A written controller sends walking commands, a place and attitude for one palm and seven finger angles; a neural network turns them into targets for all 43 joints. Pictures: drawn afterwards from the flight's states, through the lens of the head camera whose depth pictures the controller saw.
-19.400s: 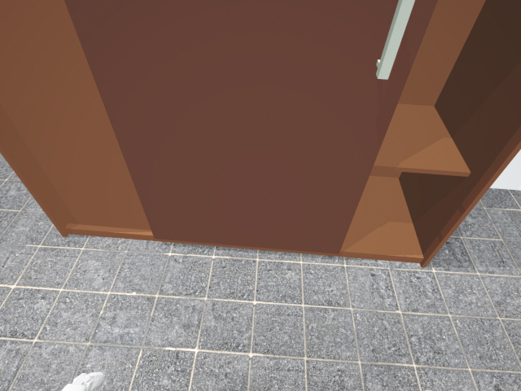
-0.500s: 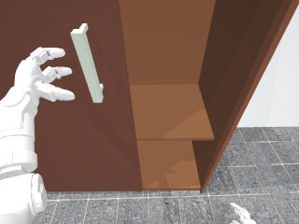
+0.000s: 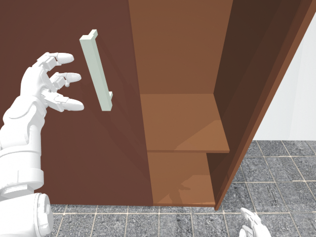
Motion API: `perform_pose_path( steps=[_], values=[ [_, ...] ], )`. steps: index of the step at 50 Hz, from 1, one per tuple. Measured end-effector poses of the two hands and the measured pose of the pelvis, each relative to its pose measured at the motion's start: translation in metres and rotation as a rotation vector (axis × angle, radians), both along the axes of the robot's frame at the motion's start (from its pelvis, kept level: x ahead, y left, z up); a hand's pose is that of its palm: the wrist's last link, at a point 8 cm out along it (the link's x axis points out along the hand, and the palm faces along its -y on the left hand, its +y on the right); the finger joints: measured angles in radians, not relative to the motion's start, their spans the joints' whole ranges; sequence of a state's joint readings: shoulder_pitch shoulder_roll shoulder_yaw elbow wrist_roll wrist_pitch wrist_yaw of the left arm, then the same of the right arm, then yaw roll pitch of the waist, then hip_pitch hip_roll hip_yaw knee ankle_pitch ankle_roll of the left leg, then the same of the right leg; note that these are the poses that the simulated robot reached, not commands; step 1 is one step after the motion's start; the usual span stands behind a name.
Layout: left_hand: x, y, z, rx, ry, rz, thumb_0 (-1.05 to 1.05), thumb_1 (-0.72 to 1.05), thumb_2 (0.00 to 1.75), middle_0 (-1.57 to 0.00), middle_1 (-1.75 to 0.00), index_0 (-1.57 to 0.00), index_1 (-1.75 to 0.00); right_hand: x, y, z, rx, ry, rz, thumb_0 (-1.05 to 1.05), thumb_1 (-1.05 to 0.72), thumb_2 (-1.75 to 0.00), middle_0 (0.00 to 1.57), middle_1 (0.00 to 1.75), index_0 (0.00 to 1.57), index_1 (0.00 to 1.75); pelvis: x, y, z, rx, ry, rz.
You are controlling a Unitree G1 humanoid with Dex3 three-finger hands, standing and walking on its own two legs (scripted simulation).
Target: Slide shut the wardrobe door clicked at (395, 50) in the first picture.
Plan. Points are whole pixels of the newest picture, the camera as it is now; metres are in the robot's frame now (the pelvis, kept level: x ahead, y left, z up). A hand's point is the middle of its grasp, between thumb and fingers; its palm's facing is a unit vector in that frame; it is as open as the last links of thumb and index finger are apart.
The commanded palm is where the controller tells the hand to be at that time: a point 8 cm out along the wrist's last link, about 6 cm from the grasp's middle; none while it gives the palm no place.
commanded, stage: move the hooked fingers beside the handle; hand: left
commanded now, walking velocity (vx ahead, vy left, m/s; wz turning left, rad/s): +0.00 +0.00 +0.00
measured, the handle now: (100, 72) +0.45 +0.17 +0.23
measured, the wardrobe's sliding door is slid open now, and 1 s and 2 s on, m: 0.38 0.38 0.38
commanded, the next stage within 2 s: none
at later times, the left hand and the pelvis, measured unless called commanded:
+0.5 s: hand (69, 90) +0.39 +0.24 +0.21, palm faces +0.09 -0.99 -0.05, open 13.9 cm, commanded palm +0.36 +0.28 +0.23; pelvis +0.00 +0.00 +0.00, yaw +0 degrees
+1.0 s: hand (60, 82) +0.37 +0.24 +0.25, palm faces +0.08 -1.00 -0.02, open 14.0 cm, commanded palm +0.36 +0.29 +0.23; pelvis +0.00 +0.00 +0.00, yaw +0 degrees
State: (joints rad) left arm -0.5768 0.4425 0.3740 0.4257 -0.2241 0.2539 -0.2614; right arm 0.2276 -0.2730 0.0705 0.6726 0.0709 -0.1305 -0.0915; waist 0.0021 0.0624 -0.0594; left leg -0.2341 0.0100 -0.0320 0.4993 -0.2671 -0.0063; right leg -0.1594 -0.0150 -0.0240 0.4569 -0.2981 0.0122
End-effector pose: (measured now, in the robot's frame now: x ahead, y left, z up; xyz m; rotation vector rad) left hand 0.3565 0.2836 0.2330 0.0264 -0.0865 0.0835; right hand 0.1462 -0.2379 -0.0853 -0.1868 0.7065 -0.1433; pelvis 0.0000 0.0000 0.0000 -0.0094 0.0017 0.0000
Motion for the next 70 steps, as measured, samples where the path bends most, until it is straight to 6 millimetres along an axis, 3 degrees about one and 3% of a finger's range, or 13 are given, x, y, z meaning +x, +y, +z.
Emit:
perform_pose_path(
  steps=[9,17,26,34,42,48,51,56,59,65,68,70],
  values=[
    [0.003,0.011,-0.013,0.012,0.081,0.030,-0.01,-0.50,0.30,-0.30,-1.20,-0.30,-1.20,-0.008,-0.010,-0.001,-0.013,0.015,-0.018,0.01,-0.91,-0.90,0.20,0.30,0.20,0.30,-0.004,-0.004,0.000,-0.002,0.006,0.004],
    [0.006,0.000,0.008,-0.002,-0.023,-0.024,-0.02,-0.50,0.30,-0.30,-1.20,-0.30,-1.20,-0.020,-0.015,-0.004,-0.022,0.037,-0.034,0.01,-0.91,-0.90,0.20,0.30,0.20,0.30,-0.002,-0.004,0.000,-0.002,0.001,0.001],
    [0.008,0.004,-0.018,0.019,0.091,0.011,-0.01,-0.50,0.30,-0.30,-1.20,-0.30,-1.20,-0.030,-0.015,-0.008,-0.009,0.053,-0.055,0.01,-0.91,-0.90,0.20,0.30,0.20,0.30,-0.005,-0.002,0.000,0.000,0.012,-0.008],
    [0.004,0.000,0.010,0.004,-0.051,-0.013,-0.02,-0.50,0.30,-0.30,-1.20,-0.30,-1.20,-0.024,-0.009,-0.004,-0.013,0.033,-0.036,0.01,-0.91,-0.90,0.20,0.30,0.20,0.30,-0.003,-0.002,0.000,-0.002,-0.001,-0.006],
    [0.002,0.012,-0.019,0.011,0.111,0.020,-0.01,-0.50,0.30,-0.30,-1.20,-0.30,-1.20,-0.016,-0.007,-0.002,-0.002,0.012,-0.037,0.01,-0.91,-0.90,0.20,0.30,0.20,0.30,-0.005,0.001,0.000,-0.001,0.011,-0.008],
    [-0.010,0.005,0.005,0.012,-0.078,-0.001,-0.02,-0.50,0.30,-0.30,-1.20,-0.30,-1.20,-0.011,-0.004,0.002,-0.020,0.003,-0.009,0.01,-0.91,-0.90,0.20,0.30,0.20,0.30,-0.003,0.001,0.000,-0.002,-0.007,-0.003],
    [-0.007,0.007,0.012,-0.004,-0.068,-0.011,-0.02,-0.50,0.30,-0.30,-1.20,-0.30,-1.20,-0.006,-0.002,0.003,-0.016,-0.009,-0.007,0.01,-0.91,-0.90,0.20,0.30,0.20,0.30,-0.003,0.001,0.000,-0.003,-0.010,-0.001],
    [0.000,0.015,-0.012,0.002,0.120,0.015,-0.01,-0.50,0.30,-0.30,-1.20,-0.31,-1.20,-0.006,-0.002,0.001,-0.002,-0.007,-0.019,0.01,-0.91,-0.90,0.20,0.30,0.20,0.30,-0.007,0.002,-0.001,-0.002,0.004,0.001],
    [-0.001,0.013,-0.023,0.015,0.123,0.018,-0.01,-0.50,0.30,-0.30,-1.20,-0.30,-1.20,-0.010,-0.002,-0.001,-0.006,0.006,-0.019,0.01,-0.91,-0.90,0.20,0.30,0.20,0.30,-0.008,0.002,0.000,-0.002,0.008,0.001],
    [-0.001,0.000,0.006,0.000,-0.077,-0.015,-0.02,-0.50,0.30,-0.30,-1.20,-0.30,-1.20,-0.017,-0.002,-0.001,-0.022,0.024,-0.012,0.01,-0.91,-0.90,0.20,0.30,0.20,0.30,-0.005,0.001,0.000,-0.003,-0.004,-0.002],
    [0.006,0.003,0.014,-0.002,-0.053,-0.011,-0.02,-0.50,0.30,-0.30,-1.20,-0.31,-1.20,-0.019,-0.004,-0.002,-0.013,0.022,-0.028,0.01,-0.91,-0.90,0.20,0.30,0.20,0.30,-0.004,0.000,0.000,-0.003,-0.003,-0.005],
    [0.011,0.006,0.008,0.006,0.023,-0.005,-0.01,-0.50,0.30,-0.30,-1.20,-0.31,-1.20,-0.021,-0.005,-0.004,-0.005,0.026,-0.039,0.01,-0.91,-0.90,0.20,0.30,0.20,0.30,-0.004,0.001,0.000,-0.002,0.003,-0.006]
  ],
)
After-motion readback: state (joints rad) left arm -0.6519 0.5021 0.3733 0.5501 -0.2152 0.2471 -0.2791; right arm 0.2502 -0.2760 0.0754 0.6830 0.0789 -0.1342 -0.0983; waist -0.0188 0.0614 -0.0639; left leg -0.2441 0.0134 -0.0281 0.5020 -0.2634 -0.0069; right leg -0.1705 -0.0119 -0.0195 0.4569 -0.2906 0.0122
